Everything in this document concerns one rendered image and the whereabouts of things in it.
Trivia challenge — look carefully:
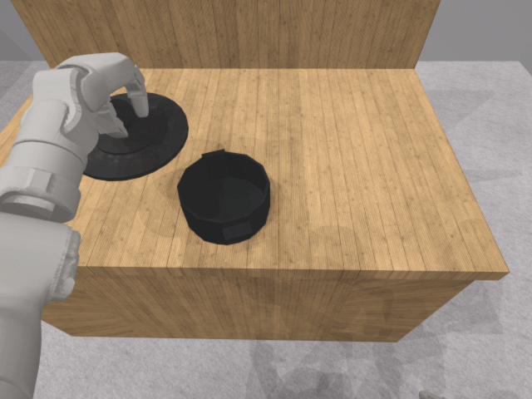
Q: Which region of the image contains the left robot forearm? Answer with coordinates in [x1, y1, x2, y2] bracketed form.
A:
[0, 61, 108, 224]

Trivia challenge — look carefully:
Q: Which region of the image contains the robot left upper arm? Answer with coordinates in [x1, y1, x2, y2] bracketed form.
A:
[0, 212, 81, 399]

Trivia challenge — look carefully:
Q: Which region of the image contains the pot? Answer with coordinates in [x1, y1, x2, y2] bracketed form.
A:
[177, 149, 270, 245]

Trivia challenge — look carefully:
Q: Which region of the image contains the robot left hand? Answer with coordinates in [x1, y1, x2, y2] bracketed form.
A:
[59, 52, 149, 138]

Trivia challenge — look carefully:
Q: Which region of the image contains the lid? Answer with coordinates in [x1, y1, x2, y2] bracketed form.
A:
[83, 92, 189, 181]

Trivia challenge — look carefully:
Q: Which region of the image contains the knob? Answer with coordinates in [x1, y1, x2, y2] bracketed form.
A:
[110, 99, 135, 128]

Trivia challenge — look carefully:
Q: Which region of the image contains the table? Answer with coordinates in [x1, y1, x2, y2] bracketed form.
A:
[0, 0, 510, 342]

